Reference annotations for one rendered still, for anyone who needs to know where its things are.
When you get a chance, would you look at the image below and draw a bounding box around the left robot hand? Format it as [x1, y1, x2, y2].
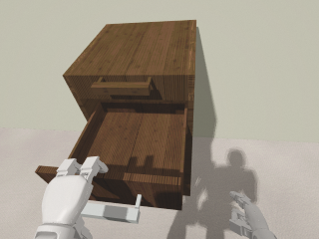
[41, 156, 109, 239]

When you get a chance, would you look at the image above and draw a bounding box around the right robot hand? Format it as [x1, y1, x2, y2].
[229, 191, 269, 239]

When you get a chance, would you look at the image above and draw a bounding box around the robot right forearm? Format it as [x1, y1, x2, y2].
[252, 228, 277, 239]

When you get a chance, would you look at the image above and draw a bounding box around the handle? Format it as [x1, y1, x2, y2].
[91, 82, 152, 96]
[80, 194, 142, 224]

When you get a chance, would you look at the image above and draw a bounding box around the robot left forearm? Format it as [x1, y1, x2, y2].
[34, 223, 76, 239]

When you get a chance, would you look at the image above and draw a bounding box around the cabinet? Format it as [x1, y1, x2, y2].
[63, 20, 196, 196]

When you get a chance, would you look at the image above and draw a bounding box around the drawer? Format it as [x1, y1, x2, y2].
[35, 101, 187, 211]

